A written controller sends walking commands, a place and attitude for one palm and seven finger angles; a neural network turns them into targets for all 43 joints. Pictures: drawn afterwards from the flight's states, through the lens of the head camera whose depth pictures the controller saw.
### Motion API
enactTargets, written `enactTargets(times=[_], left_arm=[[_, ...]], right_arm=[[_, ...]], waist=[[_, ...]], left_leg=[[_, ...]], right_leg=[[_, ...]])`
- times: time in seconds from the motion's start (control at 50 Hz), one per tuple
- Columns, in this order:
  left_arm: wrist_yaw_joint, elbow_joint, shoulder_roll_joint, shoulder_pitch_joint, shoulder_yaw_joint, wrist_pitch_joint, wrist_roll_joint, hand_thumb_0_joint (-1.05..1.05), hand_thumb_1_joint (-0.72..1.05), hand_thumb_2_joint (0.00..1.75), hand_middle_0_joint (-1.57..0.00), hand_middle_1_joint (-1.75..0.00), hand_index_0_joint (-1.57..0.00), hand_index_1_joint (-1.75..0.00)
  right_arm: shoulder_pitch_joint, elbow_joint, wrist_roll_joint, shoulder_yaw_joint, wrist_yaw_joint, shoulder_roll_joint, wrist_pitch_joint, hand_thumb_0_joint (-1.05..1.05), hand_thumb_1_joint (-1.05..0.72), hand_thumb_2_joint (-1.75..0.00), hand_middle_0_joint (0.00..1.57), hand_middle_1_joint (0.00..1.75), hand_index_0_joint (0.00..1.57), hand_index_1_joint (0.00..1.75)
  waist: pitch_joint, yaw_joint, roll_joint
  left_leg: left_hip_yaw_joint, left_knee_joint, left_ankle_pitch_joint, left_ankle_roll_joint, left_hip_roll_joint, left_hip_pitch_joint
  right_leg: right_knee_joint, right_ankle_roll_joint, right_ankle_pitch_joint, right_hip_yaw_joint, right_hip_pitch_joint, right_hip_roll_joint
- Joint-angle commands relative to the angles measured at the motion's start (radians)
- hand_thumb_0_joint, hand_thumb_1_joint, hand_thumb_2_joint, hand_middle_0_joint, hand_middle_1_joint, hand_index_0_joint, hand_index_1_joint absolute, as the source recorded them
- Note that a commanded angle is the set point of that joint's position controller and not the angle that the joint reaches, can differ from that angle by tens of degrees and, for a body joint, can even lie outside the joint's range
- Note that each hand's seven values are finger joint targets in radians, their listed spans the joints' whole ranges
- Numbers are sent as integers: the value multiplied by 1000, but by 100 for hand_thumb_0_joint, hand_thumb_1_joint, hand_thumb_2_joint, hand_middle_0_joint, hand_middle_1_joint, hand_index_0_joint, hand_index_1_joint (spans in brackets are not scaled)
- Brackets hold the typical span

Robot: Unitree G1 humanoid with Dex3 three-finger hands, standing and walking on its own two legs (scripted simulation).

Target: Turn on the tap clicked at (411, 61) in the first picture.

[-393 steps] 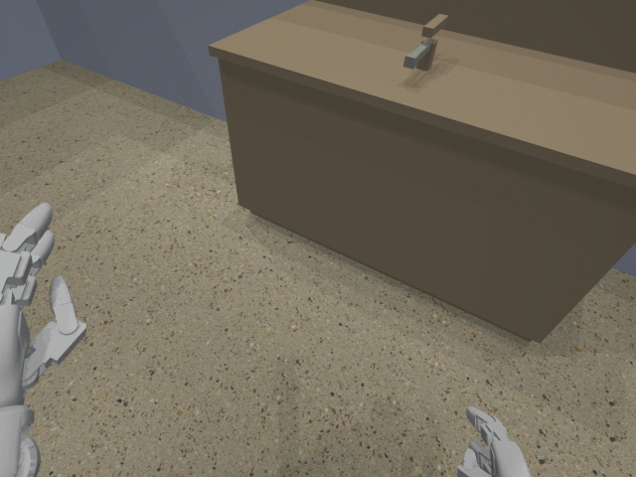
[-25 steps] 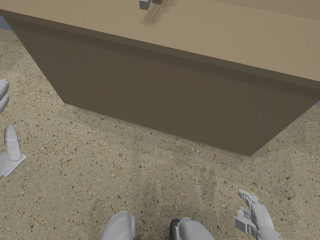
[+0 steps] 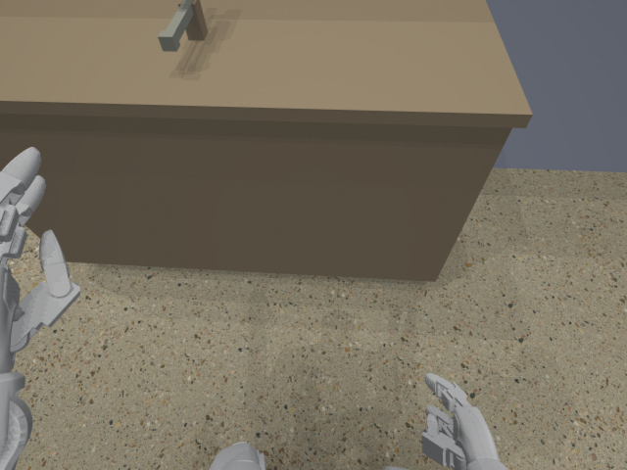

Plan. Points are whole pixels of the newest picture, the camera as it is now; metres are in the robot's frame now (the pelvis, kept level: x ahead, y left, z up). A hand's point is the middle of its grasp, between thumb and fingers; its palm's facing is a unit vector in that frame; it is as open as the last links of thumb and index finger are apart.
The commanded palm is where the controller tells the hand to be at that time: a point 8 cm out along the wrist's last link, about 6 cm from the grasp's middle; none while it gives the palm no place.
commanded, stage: turn to face it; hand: left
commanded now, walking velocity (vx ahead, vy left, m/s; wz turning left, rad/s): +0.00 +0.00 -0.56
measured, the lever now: (169, 41) +0.80 +0.35 +0.10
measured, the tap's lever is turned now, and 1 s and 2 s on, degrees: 0 0 0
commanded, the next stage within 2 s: take the last steps up to it in 0.52 s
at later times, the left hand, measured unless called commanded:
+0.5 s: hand (101, 284) +0.23 +0.20 +0.20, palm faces +0.20 -0.90 -0.40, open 7.4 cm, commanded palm +0.19 +0.24 +0.20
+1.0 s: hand (158, 325) +0.20 +0.14 +0.20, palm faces +0.11 -0.86 -0.50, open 7.4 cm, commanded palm +0.16 +0.20 +0.20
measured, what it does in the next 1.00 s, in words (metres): steps on the spot, turning right: left foot, then right foot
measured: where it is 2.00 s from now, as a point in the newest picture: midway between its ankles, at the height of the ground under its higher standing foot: outside the picture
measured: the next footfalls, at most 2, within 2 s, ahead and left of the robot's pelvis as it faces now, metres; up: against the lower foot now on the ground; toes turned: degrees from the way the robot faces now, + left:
left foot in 0.38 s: +0.05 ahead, +0.11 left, +0.00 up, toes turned -7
right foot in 0.72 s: -0.07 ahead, -0.14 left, +0.00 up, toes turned -24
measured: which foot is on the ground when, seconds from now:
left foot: up 0.00-0.36, down 0.38-0.74, up 0.76-1.00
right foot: down 0.00-0.40, up 0.42-0.70, down 0.72-1.00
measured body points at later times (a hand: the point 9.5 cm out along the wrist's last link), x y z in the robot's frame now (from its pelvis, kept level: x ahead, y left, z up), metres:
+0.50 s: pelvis -0.03 +0.01 +0.02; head -0.01 +0.03 +0.47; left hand +0.22 +0.24 +0.22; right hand +0.09 -0.27 -0.05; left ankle +0.01 +0.11 -0.72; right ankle -0.04 -0.10 -0.67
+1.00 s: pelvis -0.07 -0.03 +0.03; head -0.06 -0.05 +0.48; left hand +0.19 +0.18 +0.22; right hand -0.05 -0.32 -0.08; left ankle +0.00 +0.10 -0.67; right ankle -0.11 -0.12 -0.72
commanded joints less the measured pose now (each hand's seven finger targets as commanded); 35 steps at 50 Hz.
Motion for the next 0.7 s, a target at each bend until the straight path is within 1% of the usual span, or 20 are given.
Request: enactTargets(times=[0.0, 0.02, 0.08, 0.12, 0.24, 0.3, 0.32, 0.34, 0.36, 0.38, 0.4, 0.42, 0.44, 0.48, 0.5, 0.52, 0.54, 0.6, 0.66, 0.68], left_arm=[[32, -136, 242, 82, 239, -56, -37, 0, 90, 90, -20, -30, -20, -30], [24, -123, 227, 134, 243, -49, -40, 0, 90, 90, -20, -30, -20, -30], [29, -127, 200, 198, 257, -69, -46, 0, 90, 90, -20, -30, -20, -30], [30, -160, 194, 169, 235, -77, -43, 0, 90, 90, -20, -30, -20, -30], [34, -210, 192, 129, 179, -63, -25, 0, 90, 90, -20, -30, -20, -30], [37, -233, 191, 88, 165, -59, -14, 0, 90, 90, -20, -30, -20, -30], [38, -257, 197, 61, 159, -59, -12, 0, 90, 90, -20, -30, -20, -30], [37, -258, 202, 55, 165, -66, -7, 0, 90, 90, -20, -30, -20, -30], [34, -262, 191, 40, 158, -75, -2, 0, 90, 90, -20, -30, -20, -30], [33, -275, 195, 33, 157, -86, 9, 0, 90, 90, -20, -30, -20, -30], [32, -230, 207, 51, 171, -97, 15, 0, 90, 90, -20, -30, -20, -30], [30, -230, 230, 34, 194, -107, 11, 0, 90, 90, -20, -30, -20, -30], [26, -230, 179, 9, 139, -104, 15, 0, 90, 90, -20, -30, -20, -30], [15, -206, 114, -28, 73, -87, 10, 0, 90, 90, -20, -30, -20, -30], [16, -191, 111, -25, 71, -81, 9, 0, 90, 90, -20, -30, -20, -30], [15, -202, 114, -36, 69, -78, 13, 0, 90, 90, -20, -30, -20, -30], [17, -180, 111, -24, 64, -74, 9, 0, 90, 90, -20, -30, -20, -30], [18, -149, 121, -23, 82, -65, 2, 0, 90, 90, -20, -30, -20, -30], [24, -125, 142, 1, 111, -58, 2, 0, 90, 90, -20, -30, -20, -30], [29, -131, 163, 1, 123, -60, 5, 0, 90, 90, -20, -30, -20, -30]], right_arm=[[-76, -122, 9, -92, -28, -142, -15, 0, -90, -90, 20, 30, 20, 30], [-79, -131, 8, -94, -23, -144, 3, 0, -90, -90, 20, 30, 20, 30], [-105, -100, 3, -77, -35, -123, 49, 0, -90, -90, 20, 30, 20, 30], [-121, -103, 5, -84, -43, -138, 57, 0, -90, -90, 20, 30, 20, 30], [-101, -118, 7, -103, -58, -180, 44, 0, -90, -90, 20, 30, 20, 30], [-71, -113, 6, -107, -59, -192, 38, 0, -90, -90, 20, 30, 20, 30], [-61, -107, 9, -111, -62, -197, 36, 0, -90, -90, 20, 30, 20, 30], [-56, -108, 5, -112, -69, -198, 31, 0, -90, -90, 20, 30, 20, 30], [-64, -119, -2, -117, -75, -219, 24, 0, -90, -90, 20, 30, 20, 30], [-58, -131, -3, -118, -74, -217, 14, 0, -90, -90, 20, 30, 20, 30], [-56, -119, -9, -111, -71, -190, -2, 0, -90, -90, 20, 30, 20, 30], [-68, -111, -22, -103, -70, -173, -21, 0, -90, -90, 20, 30, 20, 30], [-51, -101, -18, -105, -62, -178, -26, 0, -90, -90, 20, 30, 20, 30], [-47, -87, -3, -114, -49, -198, -36, 0, -90, -90, 20, 30, 20, 30], [-33, -85, 3, -115, -44, -199, -45, 0, -90, -90, 20, 30, 20, 30], [-23, -83, 5, -114, -42, -198, -54, 0, -90, -90, 20, 30, 20, 30], [-27, -86, 3, -111, -44, -199, -59, 0, -90, -90, 20, 30, 20, 30], [-27, -81, 0, -107, -44, -198, -73, 0, -90, -90, 20, 30, 20, 30], [-49, -73, 4, -99, -51, -189, -72, 0, -90, -90, 20, 30, 20, 30], [-48, -66, 5, -95, -54, -174, -65, 0, -90, -90, 20, 30, 20, 30]], waist=[[-293, 1, -296], [-297, -7, -260], [-317, -14, -187], [-315, -21, -168], [-283, 2, -187], [-275, -11, -150], [-271, -25, -104], [-261, -25, -37], [-217, -18, 115], [-223, -5, 271], [-214, -3, 272], [-186, -2, 274], [-152, -20, 206], [-139, -19, 194], [-146, -23, 191], [-152, -26, 187], [-152, -36, 188], [-176, -40, 169], [-235, -24, 137], [-256, -31, 52]], left_leg=[[-183, 446, -201, -4, -134, -253], [-201, 476, -163, -7, -129, -287], [-177, 414, -78, -20, -141, -297], [-162, 298, -71, -15, -146, -230], [-143, 26, -63, 26, -190, -34], [-143, -158, 18, 41, -198, 113], [-148, -261, 73, 50, -182, 205], [-174, -337, 104, 73, -145, 290], [-324, -411, 177, 133, -6, 312], [-417, -439, 361, 200, 132, 315], [-415, -475, 333, 229, 175, 235], [-413, -479, 308, 239, 183, 153], [-353, -453, 357, 236, 152, 130], [-186, -406, 413, 198, 91, 137], [-160, -402, 402, 184, 74, 144], [-141, -400, 403, 170, 60, 164], [-167, -404, 396, 173, 74, 152], [-173, -390, 361, 169, 80, 164], [-105, -294, 126, 139, 6, 93], [-78, -225, -6, 120, -37, 54]], right_leg=[[-258, -159, 764, 495, 284, -314], [-232, -173, 699, 496, 308, -295], [-218, -165, 749, 346, 370, -233], [-230, -162, 729, 333, 348, -229], [-274, -175, 524, 412, 203, -223], [-285, -145, 323, 425, 93, -200], [-254, -117, 254, 409, 40, -187], [-193, -78, 172, 378, -49, -128], [-75, -28, 39, 303, -168, -27], [130, 10, -185, 187, -219, 34], [346, 20, -208, 135, -206, 34], [434, 28, -181, 157, -199, 3], [454, 32, -148, 151, -198, -2], [354, 44, -113, 91, -180, -13], [288, 49, -106, 56, -153, -8], [237, 54, -89, 26, -137, 2], [193, 57, -107, 16, -112, 3], [53, 57, -120, -18, -38, 20], [-190, 42, 13, -46, 152, 16], [-264, 20, 28, 6, 207, -31]])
